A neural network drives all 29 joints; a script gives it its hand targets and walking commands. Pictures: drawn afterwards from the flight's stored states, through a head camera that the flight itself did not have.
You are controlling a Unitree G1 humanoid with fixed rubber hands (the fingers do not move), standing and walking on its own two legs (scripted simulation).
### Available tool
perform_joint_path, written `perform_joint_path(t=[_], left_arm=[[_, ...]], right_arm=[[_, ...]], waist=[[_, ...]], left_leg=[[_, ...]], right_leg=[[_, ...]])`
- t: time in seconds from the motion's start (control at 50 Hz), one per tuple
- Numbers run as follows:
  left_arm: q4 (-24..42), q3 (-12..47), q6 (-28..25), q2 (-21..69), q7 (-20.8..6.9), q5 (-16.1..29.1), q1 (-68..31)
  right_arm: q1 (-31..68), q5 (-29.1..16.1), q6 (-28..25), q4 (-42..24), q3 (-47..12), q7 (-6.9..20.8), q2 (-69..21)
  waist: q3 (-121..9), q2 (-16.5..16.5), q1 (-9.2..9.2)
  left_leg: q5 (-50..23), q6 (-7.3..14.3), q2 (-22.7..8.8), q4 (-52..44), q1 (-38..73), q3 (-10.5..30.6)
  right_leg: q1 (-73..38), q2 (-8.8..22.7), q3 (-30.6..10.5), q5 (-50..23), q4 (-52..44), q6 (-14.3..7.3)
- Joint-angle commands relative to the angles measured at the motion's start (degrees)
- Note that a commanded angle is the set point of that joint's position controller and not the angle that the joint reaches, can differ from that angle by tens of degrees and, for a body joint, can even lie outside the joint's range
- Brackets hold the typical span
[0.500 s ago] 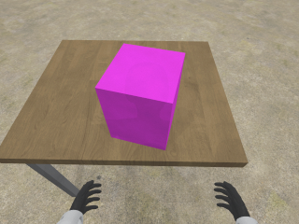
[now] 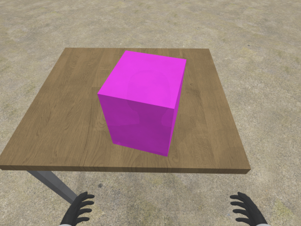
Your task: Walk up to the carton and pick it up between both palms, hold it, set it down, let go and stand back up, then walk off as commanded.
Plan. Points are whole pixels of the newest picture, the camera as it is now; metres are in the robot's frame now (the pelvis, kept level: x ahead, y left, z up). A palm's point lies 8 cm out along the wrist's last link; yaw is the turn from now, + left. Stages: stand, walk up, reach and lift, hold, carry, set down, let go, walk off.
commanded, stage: stand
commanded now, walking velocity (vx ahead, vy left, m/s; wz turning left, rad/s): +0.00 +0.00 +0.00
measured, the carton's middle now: (146, 104) +0.47 +0.04 +0.02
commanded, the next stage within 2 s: walk off in 0.24 s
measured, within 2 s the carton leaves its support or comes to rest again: neither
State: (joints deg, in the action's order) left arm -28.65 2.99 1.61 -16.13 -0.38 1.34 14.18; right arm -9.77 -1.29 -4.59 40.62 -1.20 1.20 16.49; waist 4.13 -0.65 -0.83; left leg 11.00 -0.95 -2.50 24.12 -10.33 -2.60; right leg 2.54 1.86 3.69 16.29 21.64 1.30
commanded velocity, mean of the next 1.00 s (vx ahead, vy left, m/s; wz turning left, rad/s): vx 0.00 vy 0.00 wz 0.00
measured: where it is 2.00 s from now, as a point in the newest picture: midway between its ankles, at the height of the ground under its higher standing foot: outside the picture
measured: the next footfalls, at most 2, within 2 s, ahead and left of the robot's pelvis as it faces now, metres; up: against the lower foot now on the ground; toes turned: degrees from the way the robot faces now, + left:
left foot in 1.08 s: -0.14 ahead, +0.11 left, +0.00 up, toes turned +0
right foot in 1.44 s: -0.31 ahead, -0.13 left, +0.00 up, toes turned +7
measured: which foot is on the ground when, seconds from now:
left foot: down 0.00-0.72, up 0.74-1.00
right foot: down 0.00-1.00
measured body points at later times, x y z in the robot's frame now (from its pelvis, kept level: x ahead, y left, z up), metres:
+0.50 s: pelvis -0.01 +0.00 +0.00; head -0.01 +0.01 +0.45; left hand +0.11 +0.30 -0.10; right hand +0.13 -0.30 -0.09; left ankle +0.02 +0.13 -0.74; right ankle -0.05 -0.12 -0.74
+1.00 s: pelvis -0.17 -0.02 -0.02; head -0.14 -0.05 +0.42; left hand -0.03 +0.29 -0.09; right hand -0.05 -0.34 -0.14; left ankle -0.18 +0.10 -0.68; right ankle -0.04 -0.14 -0.74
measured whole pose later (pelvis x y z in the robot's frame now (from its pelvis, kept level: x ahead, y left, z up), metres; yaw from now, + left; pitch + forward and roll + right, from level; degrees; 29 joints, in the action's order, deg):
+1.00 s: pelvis -0.17 -0.02 -0.02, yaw +3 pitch -4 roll +2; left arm -36.7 1.2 2.9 -23.2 2.9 1.0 8.9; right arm -13.6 -1.3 5.1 42.6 0.3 1.0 26.4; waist 7.5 1.7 -0.7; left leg 28.0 -0.3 5.5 63.7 -25.5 2.8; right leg 24.0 3.4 0.5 8.6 36.0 -1.0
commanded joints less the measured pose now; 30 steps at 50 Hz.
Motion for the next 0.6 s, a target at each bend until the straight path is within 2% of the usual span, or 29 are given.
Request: perform_joint_path(t=[0.0,0.14,0.16,0.36,0.38,0.4,0.42,0.44,0.48,0.52,0.56,0.58], left_arm=[[1.0,-7.7,-4.0,-11.5,-0.2,-3.6,-1.4],[-2.1,-6.3,-5.1,-14.9,0.0,-2.8,0.4],[-2.6,-6.2,-5.0,-15.3,0.0,-2.7,0.4],[-6.8,-5.7,-4.8,-17.0,0.2,-2.0,1.8],[-7.3,-5.7,-4.7,-17.2,0.2,-2.0,1.5],[-7.5,-5.8,-4.6,-17.3,0.2,-1.9,1.2],[-7.5,-9.0,-3.7,-21.4,1.3,-1.0,-0.4],[-7.7,-9.2,-3.3,-21.2,1.5,-0.9,0.7],[-6.9,-9.3,-2.8,-20.5,1.5,-1.0,1.1],[-6.6,-9.3,-1.6,-19.1,1.4,-1.4,1.1],[-6.1,-9.6,-0.3,-17.5,1.5,-2.2,2.1],[-5.7,-9.8,0.0,-17.1,1.5,-2.4,2.8]], right_arm=[[0.9,3.6,0.4,-2.0,5.9,0.2,12.0],[1.1,3.1,0.8,0.4,4.9,0.3,14.9],[0.9,3.0,1.0,0.9,4.8,0.2,15.4],[1.5,2.9,1.4,3.8,4.3,0.1,16.6],[0.8,2.8,1.4,4.0,4.2,0.1,16.4],[1.4,2.9,1.5,4.2,4.1,0.1,16.5],[-1.4,1.3,2.1,-2.0,3.6,-0.5,17.1],[-2.1,0.8,2.5,-1.7,3.7,-0.8,17.6],[-3.3,0.8,3.1,-2.3,4.0,-0.8,18.1],[-4.6,1.0,4.2,-2.6,5.3,-0.9,19.8],[-3.8,1.6,5.1,-3.8,6.5,-1.2,21.1],[-2.2,2.1,5.3,-4.7,7.0,-1.7,21.3]], waist=[[-6.6,0.3,-0.03],[-8.0,1.9,0.74],[-8.0,1.3,0.69],[-6.3,2.1,0.46],[-5.9,1.9,1.00],[-5.7,1.9,0.61],[-4.3,1.5,-0.63],[-8.0,2.4,-0.44],[-9.0,3.1,-0.23],[-8.2,7.0,0.34],[-5.9,13.3,0.33],[-4.2,14.6,-0.20]], left_leg=[[-7.5,3.8,-3.3,-0.8,1.4,3.8],[-14.8,3.2,-3.9,-0.5,4.3,4.6],[-15.1,3.1,-4.0,-0.7,4.3,4.6],[-14.4,3.1,-4.3,-1.7,4.3,5.1],[-14.3,3.0,-4.3,-1.7,4.1,5.3],[-14.2,3.1,-4.4,-2.0,3.9,5.3],[-29.8,5.1,-3.6,4.7,-1.6,5.4],[-34.6,6.8,-4.5,6.3,0.0,5.2],[-35.9,8.3,-5.2,6.4,0.5,6.2],[-34.8,11.3,-8.0,3.5,-0.3,9.6],[-30.2,16.6,-15.4,-2.3,-5.7,17.2],[-28.3,17.8,-17.0,-3.1,-7.8,18.5]], right_leg=[[4.8,4.6,-3.9,-8.0,-2.2,-1.5],[3.9,5.3,-3.8,-11.7,-1.7,-1.8],[3.8,5.3,-3.8,-11.4,-1.6,-1.7],[4.3,5.6,-4.1,-10.0,-2.5,-1.9],[4.4,5.6,-4.2,-10.2,-2.7,-1.9],[4.6,5.6,-4.2,-9.8,-2.7,-1.9],[7.3,4.8,-3.0,-26.4,7.7,-3.6],[6.8,4.9,-3.0,-28.6,11.0,-4.4],[9.9,3.2,-2.7,-23.5,14.6,-4.1],[13.3,-0.1,-1.7,-12.4,20.8,-2.8],[16.7,-3.0,-1.6,13.9,31.5,-1.8],[18.0,-1.6,-5.4,17.5,34.3,-2.3]])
